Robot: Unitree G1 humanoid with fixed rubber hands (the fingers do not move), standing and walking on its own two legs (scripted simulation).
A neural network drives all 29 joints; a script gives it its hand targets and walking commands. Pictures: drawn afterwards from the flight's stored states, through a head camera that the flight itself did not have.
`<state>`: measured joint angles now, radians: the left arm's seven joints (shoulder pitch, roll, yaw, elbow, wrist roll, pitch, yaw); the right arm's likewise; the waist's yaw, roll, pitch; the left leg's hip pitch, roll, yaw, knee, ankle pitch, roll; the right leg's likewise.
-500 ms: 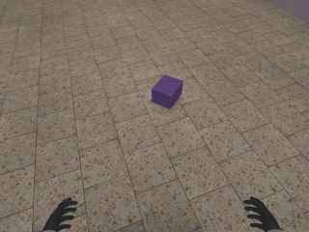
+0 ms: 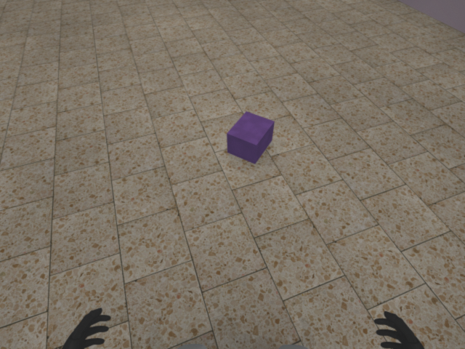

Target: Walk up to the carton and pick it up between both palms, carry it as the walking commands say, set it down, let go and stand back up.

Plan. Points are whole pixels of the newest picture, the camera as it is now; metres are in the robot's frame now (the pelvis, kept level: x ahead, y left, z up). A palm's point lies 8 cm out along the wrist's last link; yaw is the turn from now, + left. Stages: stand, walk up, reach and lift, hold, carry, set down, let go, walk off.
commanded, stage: stand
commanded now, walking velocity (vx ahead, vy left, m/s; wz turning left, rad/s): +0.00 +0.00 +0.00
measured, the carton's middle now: (250, 137) +1.29 -0.08 -0.66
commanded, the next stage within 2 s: walk up in 1.78 s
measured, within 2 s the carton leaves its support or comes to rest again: neither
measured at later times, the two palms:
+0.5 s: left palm out of the picture +0.10 +0.30 -0.08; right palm out of the picture +0.11 -0.29 -0.09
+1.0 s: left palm out of the picture +0.09 +0.30 -0.07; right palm out of the picture +0.10 -0.29 -0.08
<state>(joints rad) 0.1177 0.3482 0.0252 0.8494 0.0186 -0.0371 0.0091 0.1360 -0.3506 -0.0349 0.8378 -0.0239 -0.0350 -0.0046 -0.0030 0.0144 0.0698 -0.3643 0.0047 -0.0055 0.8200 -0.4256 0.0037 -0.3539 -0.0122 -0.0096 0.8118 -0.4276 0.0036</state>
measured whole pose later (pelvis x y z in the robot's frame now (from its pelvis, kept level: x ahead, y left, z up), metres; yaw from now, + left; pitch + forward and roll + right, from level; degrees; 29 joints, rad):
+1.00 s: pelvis -0.01 +0.00 +0.04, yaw +1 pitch -3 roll +0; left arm 0.07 0.34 0.01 1.08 0.02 -0.02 0.00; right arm 0.08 -0.34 -0.02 1.08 -0.01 -0.03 0.00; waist 0.00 0.02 0.06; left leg -0.15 0.00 -0.01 0.41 -0.20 0.00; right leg -0.14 -0.02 -0.02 0.40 -0.21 0.01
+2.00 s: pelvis +0.00 +0.00 +0.04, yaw +1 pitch -3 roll +0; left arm 0.08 0.34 0.02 1.10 0.01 -0.01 0.00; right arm 0.09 -0.35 -0.02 1.09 -0.01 -0.02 -0.01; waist 0.00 0.02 0.06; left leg -0.12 0.00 -0.02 0.36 -0.19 0.00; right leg -0.11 -0.02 -0.02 0.36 -0.21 0.01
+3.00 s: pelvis +0.37 -0.03 +0.02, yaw +0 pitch -2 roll -1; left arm 0.16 0.20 0.05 0.98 0.03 -0.07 -0.01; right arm 0.30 -0.25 -0.04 1.03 -0.03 -0.05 0.02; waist -0.03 0.09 0.07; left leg -0.41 0.11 0.05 1.21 -0.41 0.01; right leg -0.34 -0.06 -0.16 0.63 -0.26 -0.02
